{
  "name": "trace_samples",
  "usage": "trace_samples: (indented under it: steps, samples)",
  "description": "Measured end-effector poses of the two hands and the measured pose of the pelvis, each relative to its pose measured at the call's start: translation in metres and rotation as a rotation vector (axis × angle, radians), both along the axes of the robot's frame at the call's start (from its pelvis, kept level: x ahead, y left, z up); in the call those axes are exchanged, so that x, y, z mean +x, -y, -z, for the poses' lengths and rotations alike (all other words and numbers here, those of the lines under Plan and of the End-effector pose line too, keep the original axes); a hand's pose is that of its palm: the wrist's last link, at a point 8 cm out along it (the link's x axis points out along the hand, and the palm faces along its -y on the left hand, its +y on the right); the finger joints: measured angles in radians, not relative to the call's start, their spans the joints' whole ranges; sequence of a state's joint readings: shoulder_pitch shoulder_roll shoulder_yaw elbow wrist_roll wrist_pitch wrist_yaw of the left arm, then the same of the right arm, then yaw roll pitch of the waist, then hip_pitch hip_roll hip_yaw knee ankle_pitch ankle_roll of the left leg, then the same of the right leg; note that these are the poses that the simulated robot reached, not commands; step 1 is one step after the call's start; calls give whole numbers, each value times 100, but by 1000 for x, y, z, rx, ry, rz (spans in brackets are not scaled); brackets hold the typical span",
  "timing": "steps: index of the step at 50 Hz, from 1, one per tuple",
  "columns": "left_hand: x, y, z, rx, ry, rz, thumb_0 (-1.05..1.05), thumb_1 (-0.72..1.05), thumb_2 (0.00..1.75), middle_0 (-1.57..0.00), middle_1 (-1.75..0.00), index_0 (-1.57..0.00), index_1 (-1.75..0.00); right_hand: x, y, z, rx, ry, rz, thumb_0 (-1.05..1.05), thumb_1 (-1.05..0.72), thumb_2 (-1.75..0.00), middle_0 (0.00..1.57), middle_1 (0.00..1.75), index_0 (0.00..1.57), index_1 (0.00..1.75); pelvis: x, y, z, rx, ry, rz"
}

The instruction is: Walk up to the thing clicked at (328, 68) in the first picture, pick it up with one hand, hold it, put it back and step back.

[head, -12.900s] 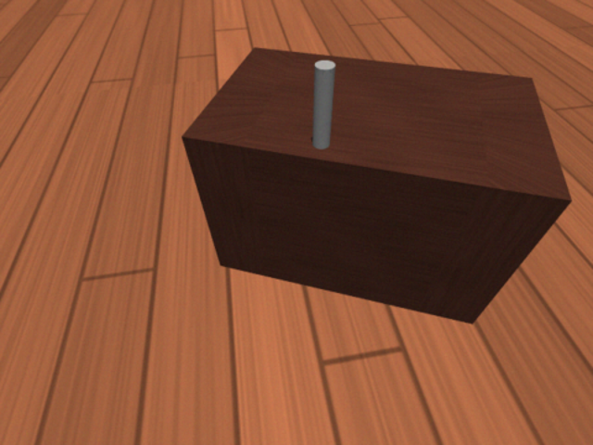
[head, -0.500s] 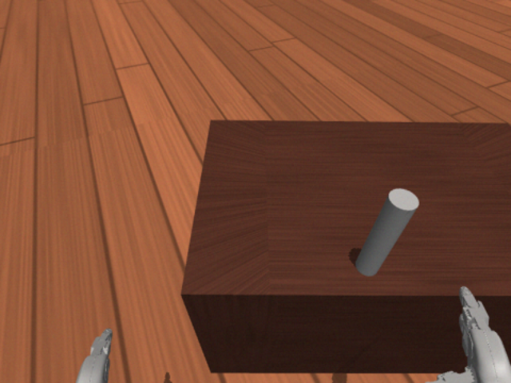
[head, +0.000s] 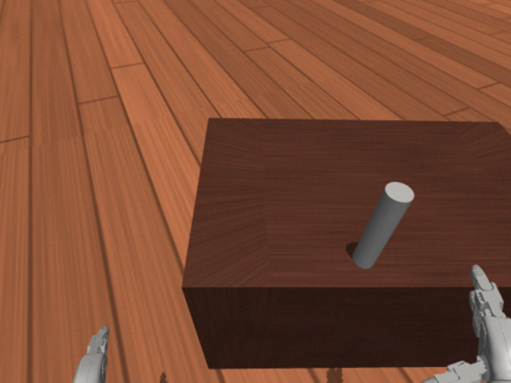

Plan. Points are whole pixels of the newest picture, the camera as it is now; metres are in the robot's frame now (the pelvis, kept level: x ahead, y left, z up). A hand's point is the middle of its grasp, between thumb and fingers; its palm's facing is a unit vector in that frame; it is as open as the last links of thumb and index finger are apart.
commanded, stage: go down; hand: right
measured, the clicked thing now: (378, 230) +0.40 -0.23 -0.02
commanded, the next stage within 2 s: none
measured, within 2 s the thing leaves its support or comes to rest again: neither
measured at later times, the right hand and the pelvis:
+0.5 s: hand (479, 308) +0.22 -0.31 +0.04, palm faces +0.32 +0.92 -0.24, open 17.4 cm; pelvis -0.01 +0.00 -0.01, yaw -1 degrees
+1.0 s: hand (496, 276) +0.27 -0.36 +0.04, palm faces +0.22 +0.97 -0.04, open 17.6 cm; pelvis +0.00 -0.02 -0.01, yaw +0 degrees
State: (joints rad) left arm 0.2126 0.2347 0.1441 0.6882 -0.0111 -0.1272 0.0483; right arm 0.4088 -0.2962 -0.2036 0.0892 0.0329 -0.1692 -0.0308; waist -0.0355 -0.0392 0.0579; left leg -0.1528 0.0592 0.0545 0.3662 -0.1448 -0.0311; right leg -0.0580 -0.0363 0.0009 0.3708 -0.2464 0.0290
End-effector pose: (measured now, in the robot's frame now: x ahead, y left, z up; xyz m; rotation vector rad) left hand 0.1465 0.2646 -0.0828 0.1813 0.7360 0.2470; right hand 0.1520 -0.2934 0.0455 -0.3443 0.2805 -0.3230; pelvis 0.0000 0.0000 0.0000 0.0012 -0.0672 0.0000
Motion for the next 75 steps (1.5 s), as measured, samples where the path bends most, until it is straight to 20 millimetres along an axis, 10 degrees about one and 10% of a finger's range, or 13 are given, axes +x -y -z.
trace_samples:
  steps: [15,41,75]
  samples:
    - [6,-3,1,8,1,6,-1,-53,5,-6,-5,-6,-6,-4,8,-3,0,61,16,-1,49,-7,4,6,6,6,-2,-2,2,2,-15,10]
    - [-8,15,4,110,-34,-9,-1,-53,4,-6,-5,-7,-5,75,103,-7,251,225,-73,-1,57,-7,2,6,4,6,-7,10,11,13,-105,9]
    - [-6,17,4,176,8,20,-1,-53,4,-6,-5,-7,-6,110,138,-17,320,278,-117,-1,58,-6,3,6,4,6,-6,10,22,34,-192,18]
